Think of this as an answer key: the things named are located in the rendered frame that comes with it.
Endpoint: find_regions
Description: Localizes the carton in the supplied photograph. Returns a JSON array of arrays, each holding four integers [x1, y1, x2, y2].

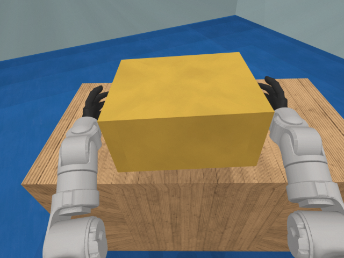
[[97, 52, 275, 173]]

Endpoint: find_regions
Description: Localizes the pedestal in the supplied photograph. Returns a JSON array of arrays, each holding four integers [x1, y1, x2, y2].
[[21, 78, 344, 252]]

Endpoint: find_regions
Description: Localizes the left robot hand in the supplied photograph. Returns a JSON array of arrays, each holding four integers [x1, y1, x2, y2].
[[82, 85, 109, 120]]

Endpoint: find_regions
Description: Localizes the robot right forearm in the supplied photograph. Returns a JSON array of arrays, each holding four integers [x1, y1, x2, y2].
[[269, 107, 344, 215]]

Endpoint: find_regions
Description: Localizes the robot right upper arm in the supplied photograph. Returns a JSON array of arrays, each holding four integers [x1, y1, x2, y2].
[[287, 210, 344, 258]]

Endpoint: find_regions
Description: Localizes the right robot hand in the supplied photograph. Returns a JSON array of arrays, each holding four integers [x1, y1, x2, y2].
[[258, 76, 288, 110]]

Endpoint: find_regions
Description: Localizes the robot left upper arm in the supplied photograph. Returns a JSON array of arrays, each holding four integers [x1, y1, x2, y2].
[[44, 216, 108, 258]]

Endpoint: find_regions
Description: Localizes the robot left forearm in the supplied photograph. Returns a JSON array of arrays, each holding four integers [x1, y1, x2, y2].
[[42, 117, 102, 258]]

